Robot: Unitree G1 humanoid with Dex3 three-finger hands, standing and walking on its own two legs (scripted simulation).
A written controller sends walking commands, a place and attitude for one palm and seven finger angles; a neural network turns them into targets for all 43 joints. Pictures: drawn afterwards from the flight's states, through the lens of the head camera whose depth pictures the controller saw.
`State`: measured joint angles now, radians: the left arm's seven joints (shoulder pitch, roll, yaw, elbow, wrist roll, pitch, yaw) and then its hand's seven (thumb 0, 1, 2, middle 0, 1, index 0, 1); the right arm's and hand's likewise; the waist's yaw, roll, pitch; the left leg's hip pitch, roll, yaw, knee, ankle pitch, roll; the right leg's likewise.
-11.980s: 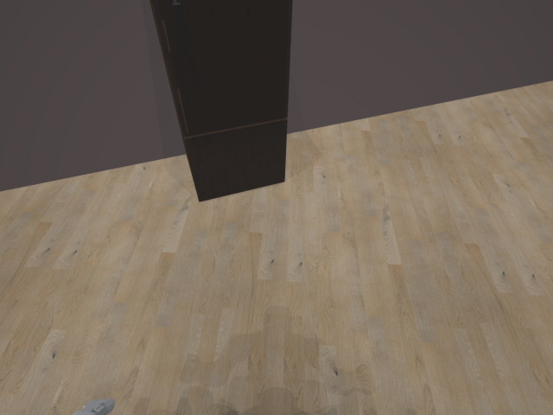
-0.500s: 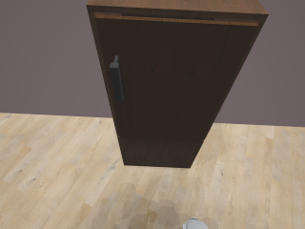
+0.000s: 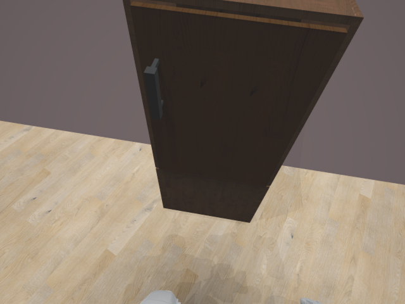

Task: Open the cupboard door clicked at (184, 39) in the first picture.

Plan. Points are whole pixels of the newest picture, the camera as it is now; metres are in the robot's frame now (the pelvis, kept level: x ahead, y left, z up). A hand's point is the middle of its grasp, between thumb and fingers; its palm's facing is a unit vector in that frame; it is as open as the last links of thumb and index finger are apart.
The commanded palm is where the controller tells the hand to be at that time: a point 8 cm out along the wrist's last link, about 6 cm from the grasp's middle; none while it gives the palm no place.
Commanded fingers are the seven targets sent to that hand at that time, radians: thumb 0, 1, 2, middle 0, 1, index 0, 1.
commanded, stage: come to a stop and stand still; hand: left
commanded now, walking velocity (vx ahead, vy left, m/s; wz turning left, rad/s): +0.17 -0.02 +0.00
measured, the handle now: (156, 89) +0.56 +0.19 +0.07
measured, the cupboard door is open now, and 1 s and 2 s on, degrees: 0 0 0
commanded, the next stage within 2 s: look again from close up in 1.08 s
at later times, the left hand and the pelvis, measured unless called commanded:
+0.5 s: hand out of the picture +0.04 +0.21 -0.17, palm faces -0.05 -0.99 -0.15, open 7.3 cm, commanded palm none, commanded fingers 0.00 0.90 0.90 -0.20 -0.30 -0.20 -0.30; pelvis -0.01 +0.03 +0.01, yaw -2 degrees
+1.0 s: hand out of the picture +0.01 +0.14 -0.17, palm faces +0.02 -0.98 -0.21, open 7.2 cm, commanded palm none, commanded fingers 0.00 0.90 0.90 -0.20 -0.30 -0.20 -0.30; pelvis +0.00 -0.04 +0.01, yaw -2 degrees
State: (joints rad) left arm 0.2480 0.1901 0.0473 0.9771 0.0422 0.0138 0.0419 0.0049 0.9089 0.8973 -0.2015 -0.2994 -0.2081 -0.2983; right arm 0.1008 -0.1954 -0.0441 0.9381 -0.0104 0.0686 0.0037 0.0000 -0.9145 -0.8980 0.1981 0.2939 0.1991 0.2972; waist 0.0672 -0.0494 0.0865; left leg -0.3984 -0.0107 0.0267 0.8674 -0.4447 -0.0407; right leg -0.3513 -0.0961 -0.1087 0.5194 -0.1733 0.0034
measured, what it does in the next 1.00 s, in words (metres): steps on the spot: left foot, then right foot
